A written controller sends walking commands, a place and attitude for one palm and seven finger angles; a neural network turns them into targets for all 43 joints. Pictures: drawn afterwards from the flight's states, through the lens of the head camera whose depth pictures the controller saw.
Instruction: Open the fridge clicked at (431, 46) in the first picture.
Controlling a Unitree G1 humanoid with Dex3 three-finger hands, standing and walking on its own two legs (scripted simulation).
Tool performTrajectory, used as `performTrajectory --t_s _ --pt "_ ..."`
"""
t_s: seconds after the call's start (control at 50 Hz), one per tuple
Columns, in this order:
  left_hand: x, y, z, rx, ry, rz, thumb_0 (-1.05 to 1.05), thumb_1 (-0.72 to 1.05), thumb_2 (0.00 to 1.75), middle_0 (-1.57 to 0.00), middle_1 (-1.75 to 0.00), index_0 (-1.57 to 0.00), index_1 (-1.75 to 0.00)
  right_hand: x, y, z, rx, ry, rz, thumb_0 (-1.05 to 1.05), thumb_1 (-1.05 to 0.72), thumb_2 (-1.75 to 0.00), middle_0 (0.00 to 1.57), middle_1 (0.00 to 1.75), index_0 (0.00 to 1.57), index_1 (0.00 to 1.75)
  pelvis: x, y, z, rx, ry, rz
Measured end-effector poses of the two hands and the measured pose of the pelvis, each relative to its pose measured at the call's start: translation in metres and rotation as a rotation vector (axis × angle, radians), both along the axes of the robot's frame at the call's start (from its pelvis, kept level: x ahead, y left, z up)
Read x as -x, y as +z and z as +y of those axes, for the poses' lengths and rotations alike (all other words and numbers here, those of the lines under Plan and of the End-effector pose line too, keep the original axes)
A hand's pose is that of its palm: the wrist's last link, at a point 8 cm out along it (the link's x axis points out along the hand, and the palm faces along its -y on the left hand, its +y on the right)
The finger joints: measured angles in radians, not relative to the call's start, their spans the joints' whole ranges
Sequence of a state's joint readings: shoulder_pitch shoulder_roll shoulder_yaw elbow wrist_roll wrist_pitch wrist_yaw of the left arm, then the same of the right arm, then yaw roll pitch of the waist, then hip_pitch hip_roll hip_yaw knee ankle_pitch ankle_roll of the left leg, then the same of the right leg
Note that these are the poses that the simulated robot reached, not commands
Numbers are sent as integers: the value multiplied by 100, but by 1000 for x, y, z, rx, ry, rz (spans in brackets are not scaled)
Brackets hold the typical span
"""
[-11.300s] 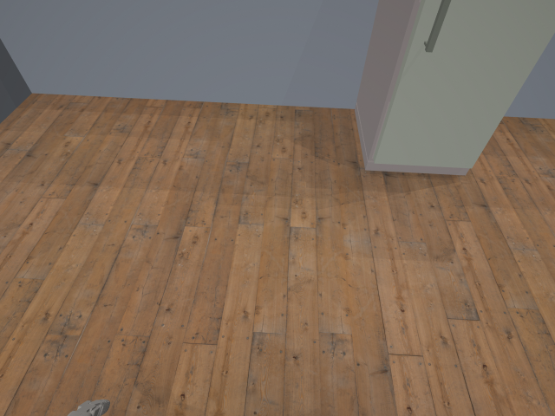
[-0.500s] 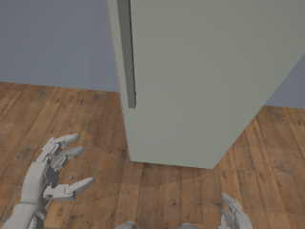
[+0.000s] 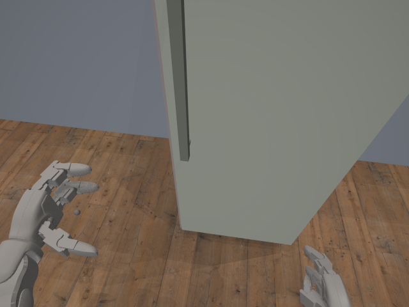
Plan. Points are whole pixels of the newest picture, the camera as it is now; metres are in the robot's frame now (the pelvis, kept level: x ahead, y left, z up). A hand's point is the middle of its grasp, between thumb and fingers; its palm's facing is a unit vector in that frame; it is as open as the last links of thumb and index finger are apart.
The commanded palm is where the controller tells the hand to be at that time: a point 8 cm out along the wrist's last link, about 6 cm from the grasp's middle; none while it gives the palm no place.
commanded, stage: raise the hand to about handle height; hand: left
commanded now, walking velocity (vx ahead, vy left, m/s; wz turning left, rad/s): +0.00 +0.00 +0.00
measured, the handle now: (182, 80) +0.51 +0.10 +0.19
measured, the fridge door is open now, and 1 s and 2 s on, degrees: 0 0 0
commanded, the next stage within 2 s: move the hooked fingers beside the handle in 0.76 s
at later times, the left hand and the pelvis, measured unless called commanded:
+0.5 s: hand (76, 187) +0.28 +0.25 +0.11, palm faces +0.01 -1.00 -0.03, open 14.0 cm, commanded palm +0.25 +0.30 +0.12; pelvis +0.00 -0.02 +0.01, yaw -1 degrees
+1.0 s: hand (79, 187) +0.28 +0.24 +0.12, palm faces +0.01 -1.00 -0.02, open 14.0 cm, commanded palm +0.26 +0.28 +0.12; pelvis -0.01 -0.02 +0.01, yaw +0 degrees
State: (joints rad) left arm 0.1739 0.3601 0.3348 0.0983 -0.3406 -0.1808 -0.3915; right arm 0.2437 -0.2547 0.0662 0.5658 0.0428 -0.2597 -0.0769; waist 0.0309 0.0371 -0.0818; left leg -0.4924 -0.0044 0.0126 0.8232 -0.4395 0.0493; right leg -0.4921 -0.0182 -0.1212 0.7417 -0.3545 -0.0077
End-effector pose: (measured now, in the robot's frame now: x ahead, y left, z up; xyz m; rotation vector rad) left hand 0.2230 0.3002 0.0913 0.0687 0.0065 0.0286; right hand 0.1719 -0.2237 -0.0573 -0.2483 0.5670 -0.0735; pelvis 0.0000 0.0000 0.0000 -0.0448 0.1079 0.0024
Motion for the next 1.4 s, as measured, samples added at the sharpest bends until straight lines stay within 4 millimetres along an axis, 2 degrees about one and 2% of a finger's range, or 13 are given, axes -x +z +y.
performTrajectory --t_s 0.12,0.32,0.48,0.6,0.94,1.12,1.4 --pt "-10 14 9 5 5 -7 -1 -48 31 -30 -119 -30 -119 5 -1 -7 0 -8 22 2 -90 -90 21 30 21 30 -1 5 -6 -5 1 -18" --pt "-29 33 17 16 4 -16 -1 -49 30 -31 -120 -30 -120 20 0 -32 25 -56 58 2 -90 -90 21 30 21 30 -1 12 -15 -15 -6 -35" --pt "-33 26 6 37 -20 6 -1 -50 30 -30 -120 -30 -120 28 3 -45 32 -81 60 2 -90 -90 21 30 20 30 0 13 -18 -22 -19 -33" --pt "-29 25 1 31 -2 -10 -1 -50 30 -31 -120 -30 -120 28 3 -45 30 -83 57 2 -90 -90 21 30 20 30 1 14 -20 -23 -20 -40" --pt "-26 27 5 40 -6 -10 -1 -50 30 -31 -120 -30 -120 25 2 -31 10 -60 42 2 -90 -90 21 30 21 30 5 14 -17 -22 -14 -47" --pt "-50 25 -16 52 -45 -12 -1 -50 30 -31 -120 -30 -120 27 1 -29 18 -67 55 2 -90 -90 21 30 21 30 6 14 -14 -25 -13 -45" --pt "-90 21 -18 63 -43 3 -1 -50 30 -30 -120 -30 -120 52 -9 -37 29 -117 161 2 -90 -90 21 30 21 30 4 13 -12 -25 -23 -13"
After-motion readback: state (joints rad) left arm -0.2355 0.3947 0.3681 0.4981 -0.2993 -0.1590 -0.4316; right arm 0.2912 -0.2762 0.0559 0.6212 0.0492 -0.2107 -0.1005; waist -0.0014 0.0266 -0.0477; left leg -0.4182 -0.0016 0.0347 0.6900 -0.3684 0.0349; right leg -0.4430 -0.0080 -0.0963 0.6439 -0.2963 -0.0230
